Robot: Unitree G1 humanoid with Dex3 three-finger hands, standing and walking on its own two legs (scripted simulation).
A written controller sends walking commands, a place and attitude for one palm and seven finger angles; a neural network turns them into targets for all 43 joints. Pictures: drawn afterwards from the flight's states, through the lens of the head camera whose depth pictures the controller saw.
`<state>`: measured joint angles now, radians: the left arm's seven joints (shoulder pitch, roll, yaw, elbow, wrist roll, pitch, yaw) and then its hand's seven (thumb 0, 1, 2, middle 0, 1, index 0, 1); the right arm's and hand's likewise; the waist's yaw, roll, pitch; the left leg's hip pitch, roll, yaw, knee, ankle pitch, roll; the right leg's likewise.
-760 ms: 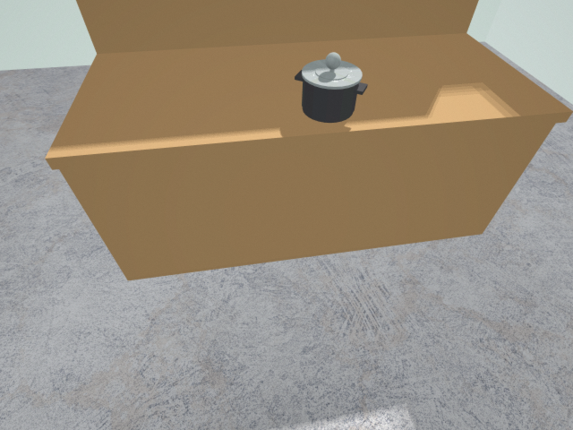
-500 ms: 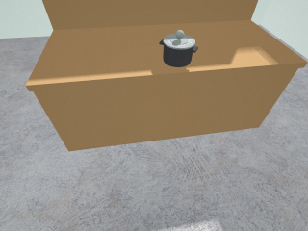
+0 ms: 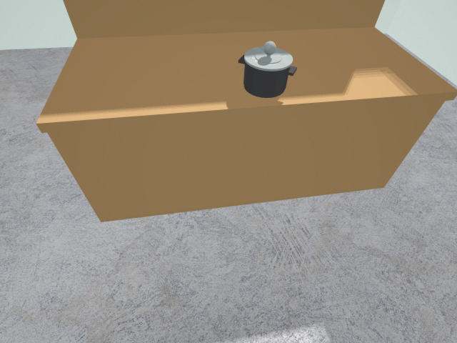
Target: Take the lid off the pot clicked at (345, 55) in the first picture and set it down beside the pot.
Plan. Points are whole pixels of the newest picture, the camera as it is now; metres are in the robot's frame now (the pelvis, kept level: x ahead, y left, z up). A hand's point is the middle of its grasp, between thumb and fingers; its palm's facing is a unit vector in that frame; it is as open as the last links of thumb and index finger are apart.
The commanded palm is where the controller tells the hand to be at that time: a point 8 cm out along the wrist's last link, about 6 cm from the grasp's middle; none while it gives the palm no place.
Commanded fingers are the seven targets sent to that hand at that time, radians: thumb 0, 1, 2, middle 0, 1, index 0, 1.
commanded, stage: walk to a spot facing it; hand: left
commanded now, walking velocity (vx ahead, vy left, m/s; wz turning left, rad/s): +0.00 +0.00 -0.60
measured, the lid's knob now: (269, 48) +1.06 -0.09 +0.04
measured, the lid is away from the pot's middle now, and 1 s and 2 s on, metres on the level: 0.00 0.00 0.00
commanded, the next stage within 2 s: turn to face it in 1.96 s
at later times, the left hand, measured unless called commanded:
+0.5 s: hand out of the picture +0.05 +0.16 -0.17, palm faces -0.14 -0.95 -0.29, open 7.3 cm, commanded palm none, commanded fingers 0.00 0.90 0.90 -0.20 -0.30 -0.20 -0.30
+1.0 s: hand out of the picture +0.13 +0.17 -0.18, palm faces -0.36 -0.91 -0.22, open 7.4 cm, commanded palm none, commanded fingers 0.00 0.90 0.90 -0.20 -0.30 -0.20 -0.30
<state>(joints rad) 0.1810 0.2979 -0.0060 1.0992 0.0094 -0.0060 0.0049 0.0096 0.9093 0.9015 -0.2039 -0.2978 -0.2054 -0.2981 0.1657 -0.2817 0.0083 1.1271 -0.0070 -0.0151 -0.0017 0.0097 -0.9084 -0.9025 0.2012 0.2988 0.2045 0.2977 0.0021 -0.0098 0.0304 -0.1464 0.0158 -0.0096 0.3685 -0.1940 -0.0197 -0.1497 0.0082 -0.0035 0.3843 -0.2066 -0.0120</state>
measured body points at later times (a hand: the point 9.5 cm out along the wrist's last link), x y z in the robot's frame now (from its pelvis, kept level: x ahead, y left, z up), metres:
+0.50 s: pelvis -0.01 -0.04 -0.02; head +0.02 -0.07 +0.43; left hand +0.06 +0.21 -0.15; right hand +0.00 -0.29 -0.18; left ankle -0.01 +0.12 -0.68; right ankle -0.01 -0.10 -0.75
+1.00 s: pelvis +0.05 -0.01 -0.01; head +0.07 -0.01 +0.44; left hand +0.15 +0.22 -0.16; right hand +0.06 -0.29 -0.13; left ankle +0.10 +0.09 -0.75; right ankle -0.01 -0.10 -0.74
